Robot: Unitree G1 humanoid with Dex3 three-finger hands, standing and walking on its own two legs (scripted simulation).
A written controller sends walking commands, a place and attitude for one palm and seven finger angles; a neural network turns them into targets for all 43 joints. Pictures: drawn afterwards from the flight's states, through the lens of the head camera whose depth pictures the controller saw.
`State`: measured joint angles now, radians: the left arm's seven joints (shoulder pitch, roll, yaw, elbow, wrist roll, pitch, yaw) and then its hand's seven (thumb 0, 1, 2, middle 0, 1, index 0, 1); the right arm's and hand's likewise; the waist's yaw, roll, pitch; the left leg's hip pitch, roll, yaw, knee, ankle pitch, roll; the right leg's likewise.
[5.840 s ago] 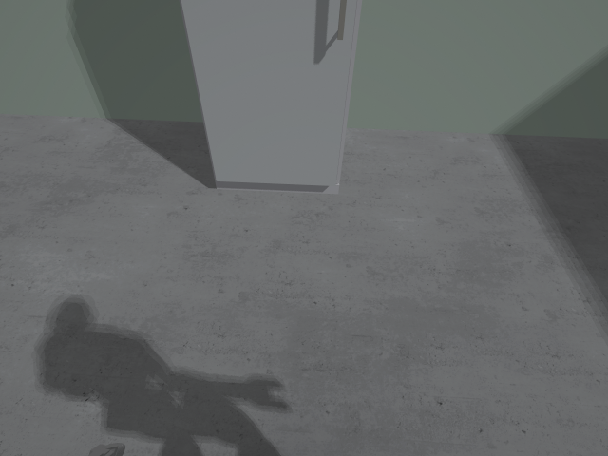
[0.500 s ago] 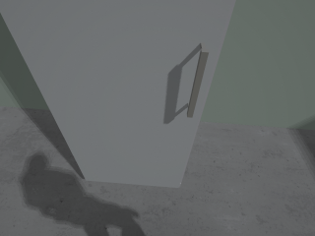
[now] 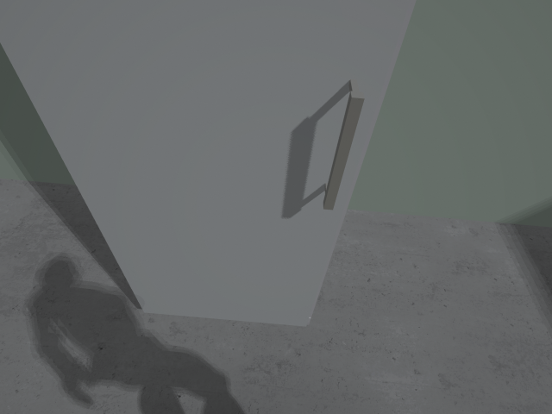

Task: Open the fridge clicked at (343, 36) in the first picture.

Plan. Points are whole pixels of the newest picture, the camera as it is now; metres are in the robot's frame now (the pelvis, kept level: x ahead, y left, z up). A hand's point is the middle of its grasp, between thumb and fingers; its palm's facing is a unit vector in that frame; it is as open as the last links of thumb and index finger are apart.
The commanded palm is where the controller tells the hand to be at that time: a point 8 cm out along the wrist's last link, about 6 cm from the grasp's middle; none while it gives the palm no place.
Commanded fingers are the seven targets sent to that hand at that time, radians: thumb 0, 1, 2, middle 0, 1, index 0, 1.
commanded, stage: come to a stop and stand still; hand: right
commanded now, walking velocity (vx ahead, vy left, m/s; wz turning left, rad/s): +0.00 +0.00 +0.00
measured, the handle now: (339, 151) +0.51 -0.06 +0.12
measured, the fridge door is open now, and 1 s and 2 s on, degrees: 0 0 0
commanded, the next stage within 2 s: look again from close up in 0.90 s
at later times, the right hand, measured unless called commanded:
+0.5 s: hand out of the picture +0.04 -0.15 -0.17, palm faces +0.02 +0.97 -0.22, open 7.3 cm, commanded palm none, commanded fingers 0.00 -0.90 -0.90 0.20 0.30 0.20 0.30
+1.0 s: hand out of the picture +0.03 -0.14 -0.17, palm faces +0.04 +0.98 -0.21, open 7.3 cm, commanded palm none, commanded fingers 0.00 -0.90 -0.90 0.20 0.30 0.20 0.30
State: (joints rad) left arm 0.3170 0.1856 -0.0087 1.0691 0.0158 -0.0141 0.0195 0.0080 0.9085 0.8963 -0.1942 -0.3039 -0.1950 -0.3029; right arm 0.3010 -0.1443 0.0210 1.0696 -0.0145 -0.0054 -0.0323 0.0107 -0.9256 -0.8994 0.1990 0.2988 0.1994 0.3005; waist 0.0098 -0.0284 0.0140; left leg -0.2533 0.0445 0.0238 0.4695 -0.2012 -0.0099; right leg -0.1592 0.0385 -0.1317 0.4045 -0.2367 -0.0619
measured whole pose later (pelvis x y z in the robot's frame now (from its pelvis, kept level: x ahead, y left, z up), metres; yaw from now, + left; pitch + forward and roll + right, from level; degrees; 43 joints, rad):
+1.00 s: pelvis +0.03 +0.04 +0.00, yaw -1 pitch -1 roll +0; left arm 0.28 0.16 -0.01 1.14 0.02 -0.03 0.04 0.01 0.91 0.90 -0.19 -0.30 -0.19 -0.30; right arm 0.29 -0.16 0.01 1.10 -0.01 -0.03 -0.03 0.00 -0.92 -0.90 0.20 0.30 0.20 0.30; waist 0.00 -0.01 0.02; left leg -0.17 -0.01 0.07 0.42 -0.24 0.05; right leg -0.10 -0.02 -0.08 0.39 -0.27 0.00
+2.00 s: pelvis +0.01 +0.03 -0.01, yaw -3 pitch +2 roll +0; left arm 0.29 0.23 0.01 0.81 -0.02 -0.25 0.06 0.01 0.90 0.90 -0.20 -0.30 -0.20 -0.30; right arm 0.38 -0.17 -0.08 0.22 0.19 -0.21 -0.02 0.02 -0.87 -0.87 0.20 0.33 0.20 0.34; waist 0.03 -0.03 -0.03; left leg -0.33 0.02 0.10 0.59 -0.29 0.03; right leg -0.28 0.00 -0.05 0.57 -0.32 -0.01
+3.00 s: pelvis +0.01 +0.00 -0.03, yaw -4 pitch +3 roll +2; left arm 0.25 0.27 -0.04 0.58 -0.05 -0.29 0.08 0.02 0.90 0.90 -0.20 -0.30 -0.20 -0.30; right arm 0.21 -0.35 -0.31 0.02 0.33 -0.16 0.37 -0.01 0.28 -0.40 0.28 1.06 0.28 1.06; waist -0.02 -0.02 -0.07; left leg -0.42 0.03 0.11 0.69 -0.33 -0.01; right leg -0.41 0.00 -0.04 0.77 -0.42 -0.05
